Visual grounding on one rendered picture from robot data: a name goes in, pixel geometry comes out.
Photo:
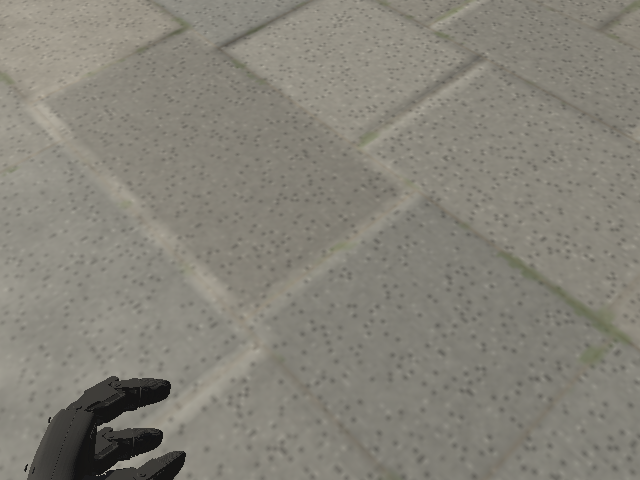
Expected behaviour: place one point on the robot left hand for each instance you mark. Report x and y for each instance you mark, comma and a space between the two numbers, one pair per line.
72, 449

